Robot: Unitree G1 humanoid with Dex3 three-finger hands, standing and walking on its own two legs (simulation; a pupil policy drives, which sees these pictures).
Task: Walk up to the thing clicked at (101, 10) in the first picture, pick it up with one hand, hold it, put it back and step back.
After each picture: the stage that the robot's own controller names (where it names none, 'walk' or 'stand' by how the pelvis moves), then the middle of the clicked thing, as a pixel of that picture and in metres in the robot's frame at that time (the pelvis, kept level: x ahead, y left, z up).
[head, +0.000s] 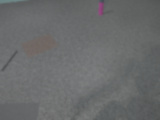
stand; (101, 6) +2.23 -0.30 -0.65
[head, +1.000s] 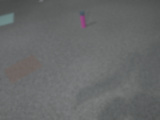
walk; (82, 19) +2.10 +0.13 -0.63
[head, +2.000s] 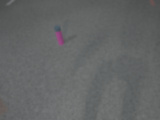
walk; (59, 35) +1.49 +0.36 -0.64
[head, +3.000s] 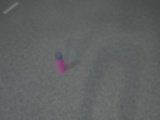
walk; (60, 63) +1.03 +0.29 -0.65
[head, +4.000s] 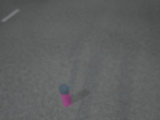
walk; (65, 96) +0.66 +0.19 -0.63
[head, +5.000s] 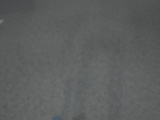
stand; out of the picture +0.41 +0.20 -0.63
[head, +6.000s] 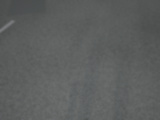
stand; out of the picture +0.40 +0.17 -0.65
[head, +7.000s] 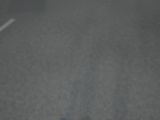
stand; out of the picture +0.40 +0.16 -0.65
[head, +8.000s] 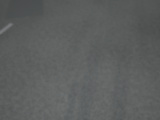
stand; out of the picture +0.41 +0.18 -0.66
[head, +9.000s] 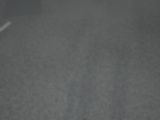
stand; out of the picture +0.40 +0.18 -0.66
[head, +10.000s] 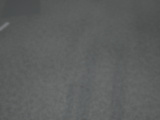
go down; out of the picture +0.39 +0.18 -0.66
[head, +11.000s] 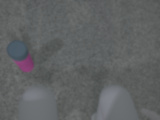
go down; (22, 58) +0.46 +0.25 -0.29
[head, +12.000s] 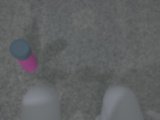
approach; (26, 58) +0.45 +0.25 -0.27
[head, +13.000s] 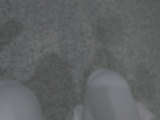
close in; out of the picture +0.42 +0.31 -0.16
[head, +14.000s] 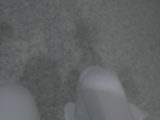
close; out of the picture +0.43 +0.30 -0.15
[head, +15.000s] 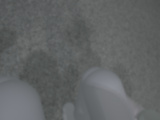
lift; out of the picture +0.39 +0.30 -0.16
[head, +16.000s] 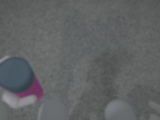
lift; (26, 85) +0.32 +0.20 +0.00
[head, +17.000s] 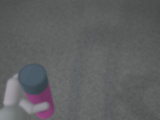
hold; (40, 95) +0.31 +0.16 +0.02
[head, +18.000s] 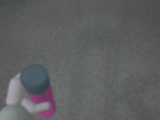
hold; (41, 95) +0.31 +0.15 +0.02
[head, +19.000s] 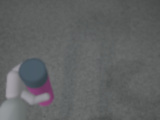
crouch; (40, 86) +0.35 +0.15 -0.02
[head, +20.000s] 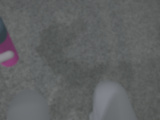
lower; (0, 45) +0.46 +0.23 -0.06
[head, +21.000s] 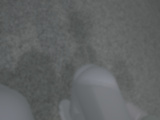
lower; out of the picture +0.42 +0.30 -0.16
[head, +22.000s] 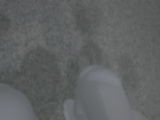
lower; out of the picture +0.42 +0.29 -0.16
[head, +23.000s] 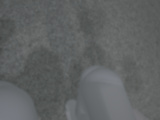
lower; out of the picture +0.40 +0.29 -0.16
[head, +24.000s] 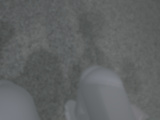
lower; out of the picture +0.39 +0.29 -0.16
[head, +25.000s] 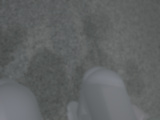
loosen; out of the picture +0.39 +0.27 -0.16
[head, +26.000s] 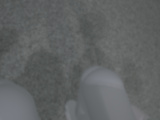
withdraw; out of the picture +0.39 +0.28 -0.16
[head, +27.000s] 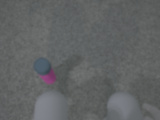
walk; (46, 72) +0.43 +0.21 -0.33
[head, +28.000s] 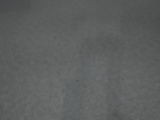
stand; out of the picture +0.36 +0.17 -0.59
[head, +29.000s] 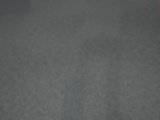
stand; out of the picture +0.37 +0.18 -0.60
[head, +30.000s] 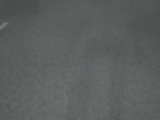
stand; out of the picture +0.38 +0.16 -0.64
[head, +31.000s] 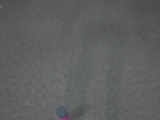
walk; (63, 116) +0.42 +0.17 -0.63
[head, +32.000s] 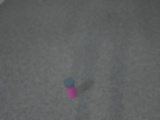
walk; (70, 88) +0.60 +0.15 -0.63
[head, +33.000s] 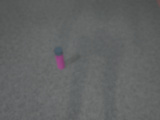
walk; (59, 58) +0.93 +0.22 -0.63
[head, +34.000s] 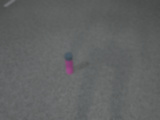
stand; (69, 63) +0.99 +0.15 -0.64
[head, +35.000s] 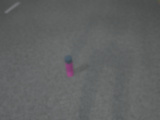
stand; (69, 66) +1.00 +0.16 -0.66
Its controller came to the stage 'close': yes
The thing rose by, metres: 0.67
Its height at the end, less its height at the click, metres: +0.00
